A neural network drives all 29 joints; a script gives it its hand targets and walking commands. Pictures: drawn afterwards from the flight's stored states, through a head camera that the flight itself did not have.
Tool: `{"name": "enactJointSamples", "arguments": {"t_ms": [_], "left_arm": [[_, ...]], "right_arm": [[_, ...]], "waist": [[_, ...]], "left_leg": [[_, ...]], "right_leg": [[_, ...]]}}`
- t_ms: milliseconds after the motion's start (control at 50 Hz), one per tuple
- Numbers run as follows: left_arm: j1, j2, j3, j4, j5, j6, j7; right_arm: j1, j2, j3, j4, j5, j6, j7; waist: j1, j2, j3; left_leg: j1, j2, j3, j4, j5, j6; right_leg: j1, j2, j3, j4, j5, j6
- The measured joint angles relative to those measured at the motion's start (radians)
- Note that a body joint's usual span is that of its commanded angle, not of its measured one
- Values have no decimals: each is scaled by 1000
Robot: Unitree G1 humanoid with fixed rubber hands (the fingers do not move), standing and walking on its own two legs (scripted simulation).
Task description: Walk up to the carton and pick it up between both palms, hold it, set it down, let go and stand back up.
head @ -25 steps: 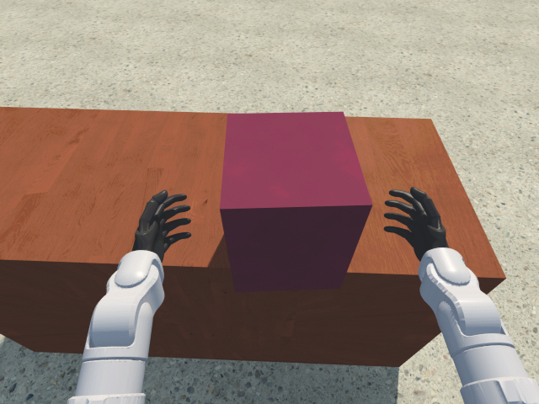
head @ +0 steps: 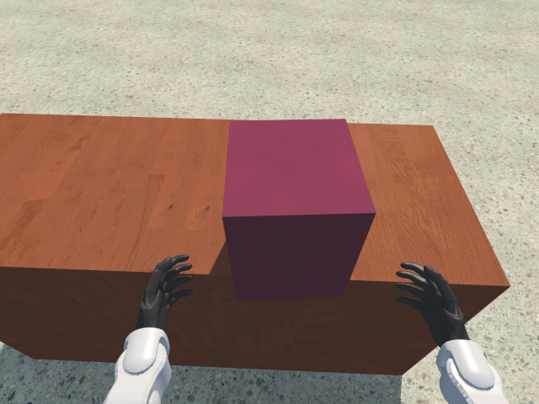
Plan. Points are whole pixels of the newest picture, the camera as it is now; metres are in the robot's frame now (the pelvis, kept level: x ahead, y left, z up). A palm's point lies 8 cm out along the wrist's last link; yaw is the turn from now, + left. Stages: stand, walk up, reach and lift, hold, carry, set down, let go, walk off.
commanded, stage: set down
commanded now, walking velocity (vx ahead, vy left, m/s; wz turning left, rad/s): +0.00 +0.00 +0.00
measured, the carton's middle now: (289, 212) +0.43 +0.00 +0.02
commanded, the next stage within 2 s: let go in 0.22 s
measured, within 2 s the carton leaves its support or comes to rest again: neither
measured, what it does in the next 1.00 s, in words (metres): stands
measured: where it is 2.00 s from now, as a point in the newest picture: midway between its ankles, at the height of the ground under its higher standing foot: outside the picture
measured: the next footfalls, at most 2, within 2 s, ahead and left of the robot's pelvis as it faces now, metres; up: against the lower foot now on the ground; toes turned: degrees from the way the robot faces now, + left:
none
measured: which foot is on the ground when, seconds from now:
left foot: down 0.00-1.00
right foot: down 0.00-1.00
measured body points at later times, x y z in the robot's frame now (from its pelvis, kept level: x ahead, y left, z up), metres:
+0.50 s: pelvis +0.01 +0.01 -0.01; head +0.01 +0.02 +0.44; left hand +0.19 +0.21 -0.06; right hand +0.18 -0.21 -0.06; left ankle +0.00 +0.12 -0.75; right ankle +0.00 -0.12 -0.75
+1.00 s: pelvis +0.02 +0.00 -0.01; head +0.03 +0.01 +0.44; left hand +0.18 +0.22 -0.10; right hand +0.19 -0.23 -0.10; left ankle +0.00 +0.12 -0.75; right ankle +0.00 -0.12 -0.75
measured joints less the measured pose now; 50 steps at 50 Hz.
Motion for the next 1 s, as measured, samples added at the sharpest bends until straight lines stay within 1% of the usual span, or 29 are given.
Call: {"name": "enactJointSamples", "arguments": {"t_ms": [140, 260, 320, 440, 520, 580, 640, 680, 780, 860, 1000], "left_arm": [[56, -9, -21, 67, 22, -114, 1], [88, -5, -39, 121, 21, -184, 6], [83, -2, -42, 156, 30, -197, 3], [112, 5, -24, 205, 67, -123, -26], [134, 32, 3, 258, 99, -35, -53], [145, 64, 19, 304, 106, 37, -65], [146, 99, 23, 328, 101, 83, -68], [141, 118, 21, 326, 98, 89, -66], [116, 135, 12, 299, 90, 61, -60], [111, 118, 9, 297, 97, 66, -71], [148, 87, 15, 289, 123, 104, -94]], "right_arm": [[58, 11, 13, 80, -7, -105, 18], [81, 31, 17, 130, -35, -178, 18], [71, 43, 17, 181, -47, -207, 14], [68, 63, 27, 312, -91, -208, -3], [68, 73, 21, 426, -146, -194, -10], [69, 76, 6, 502, -184, -171, -7], [57, 77, -15, 560, -215, -160, 2], [46, 73, -25, 580, -227, -169, 10], [-6, 55, -26, 603, -230, -220, 26], [-56, 46, -2, 650, -223, -241, 17], [-68, 67, 9, 714, -217, -224, -3]], "waist": [[0, 4, -6], [-4, 4, -12], [-6, 2, -11], [-12, -1, -3], [-21, -2, 0], [-26, -5, 5], [-31, -9, 17], [-31, -11, 24], [-31, -9, 21], [-38, -5, -10], [-37, -11, -41]], "left_leg": [[-7, -3, -6, 24, -16, 1], [-25, -7, -9, 62, -36, 4], [-30, -9, -12, 82, -47, 5], [-28, -8, -8, 118, -72, 5], [-43, -8, -4, 151, -94, 5], [-67, -9, 1, 182, -112, 5], [-94, -11, 2, 213, -129, 4], [-114, -11, 1, 234, -139, 4], [-147, -11, -4, 259, -150, 1], [-140, -7, -12, 249, -150, -3], [-91, -2, -26, 211, -138, -10]], "right_leg": [[0, -3, -6, 14, -13, 2], [-18, -8, -9, 57, -37, 5], [-22, -9, -11, 76, -49, 5], [-19, -8, -7, 106, -69, 7], [-38, -9, -3, 144, -91, 8], [-67, -10, 2, 184, -113, 8], [-98, -11, 3, 223, -133, 8], [-119, -12, 3, 246, -145, 7], [-149, -12, -1, 269, -158, 6], [-136, -8, -9, 250, -154, 5], [-80, -3, -23, 207, -143, -3]]}}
